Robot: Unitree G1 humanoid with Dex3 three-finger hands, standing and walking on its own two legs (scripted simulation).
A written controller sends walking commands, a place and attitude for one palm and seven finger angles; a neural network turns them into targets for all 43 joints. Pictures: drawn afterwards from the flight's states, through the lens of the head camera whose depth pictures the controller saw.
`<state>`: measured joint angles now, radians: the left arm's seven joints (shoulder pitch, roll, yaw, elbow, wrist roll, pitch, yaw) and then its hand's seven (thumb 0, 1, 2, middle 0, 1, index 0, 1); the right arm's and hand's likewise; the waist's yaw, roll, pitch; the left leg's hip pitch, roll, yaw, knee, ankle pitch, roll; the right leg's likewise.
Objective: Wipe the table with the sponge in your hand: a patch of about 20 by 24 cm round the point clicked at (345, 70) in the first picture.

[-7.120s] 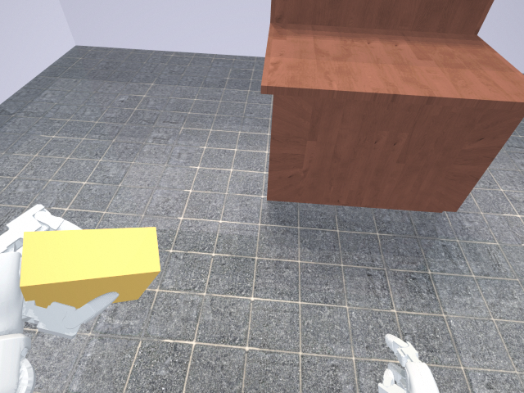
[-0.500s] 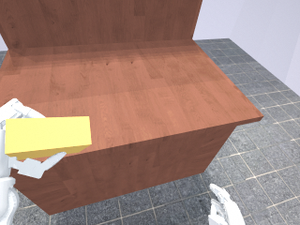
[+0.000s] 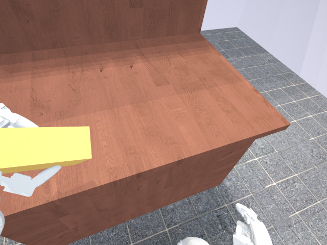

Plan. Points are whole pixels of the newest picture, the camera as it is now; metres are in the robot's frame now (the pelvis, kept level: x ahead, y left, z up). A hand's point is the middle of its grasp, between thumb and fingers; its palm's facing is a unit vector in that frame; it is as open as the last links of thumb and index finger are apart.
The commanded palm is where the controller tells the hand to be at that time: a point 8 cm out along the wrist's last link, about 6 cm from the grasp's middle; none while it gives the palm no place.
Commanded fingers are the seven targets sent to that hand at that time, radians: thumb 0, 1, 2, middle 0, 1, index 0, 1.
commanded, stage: shuffle to correct the standing spot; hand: left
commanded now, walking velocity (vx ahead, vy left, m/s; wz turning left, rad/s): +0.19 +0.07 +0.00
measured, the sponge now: (56, 150) +0.24 +0.22 +0.16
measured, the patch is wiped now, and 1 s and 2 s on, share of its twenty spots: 0.00 0.00 0.00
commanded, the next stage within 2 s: come to a stop and stand still in 0.10 s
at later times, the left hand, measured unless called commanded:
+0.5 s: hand (29, 134) +0.25 +0.26 +0.19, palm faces +0.39 -0.86 -0.34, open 9.7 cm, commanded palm +0.19 +0.31 +0.19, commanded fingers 0.00 0.10 1.30 -1.20 -1.60 -1.20 -1.60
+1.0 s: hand (5, 110) +0.31 +0.34 +0.17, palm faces +0.33 -0.83 -0.46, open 9.6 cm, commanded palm +0.23 +0.37 +0.19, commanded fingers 0.00 0.10 1.30 -1.20 -1.60 -1.20 -1.60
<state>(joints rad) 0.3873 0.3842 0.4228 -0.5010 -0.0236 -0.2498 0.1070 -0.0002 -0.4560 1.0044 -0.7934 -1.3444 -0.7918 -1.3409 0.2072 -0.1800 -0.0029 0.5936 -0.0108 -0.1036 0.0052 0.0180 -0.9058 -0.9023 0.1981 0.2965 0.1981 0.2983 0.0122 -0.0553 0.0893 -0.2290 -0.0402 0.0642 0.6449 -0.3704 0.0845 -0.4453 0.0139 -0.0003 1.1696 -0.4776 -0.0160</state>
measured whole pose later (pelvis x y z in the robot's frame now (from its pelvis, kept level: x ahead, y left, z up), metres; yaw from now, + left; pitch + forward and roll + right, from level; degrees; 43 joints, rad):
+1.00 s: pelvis +0.06 +0.09 +0.01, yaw -1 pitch +2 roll +0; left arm 0.40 0.51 0.43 -0.54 -0.04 -0.23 0.12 0.00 -0.46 1.01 -0.80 -1.34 -0.80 -1.34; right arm 0.21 -0.17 0.05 0.60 -0.03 -0.19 0.06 0.02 -0.90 -0.90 0.20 0.30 0.20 0.30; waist 0.02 -0.12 0.12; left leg -0.32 -0.07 0.01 0.55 -0.27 0.06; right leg -0.32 -0.08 -0.06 0.58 -0.30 -0.01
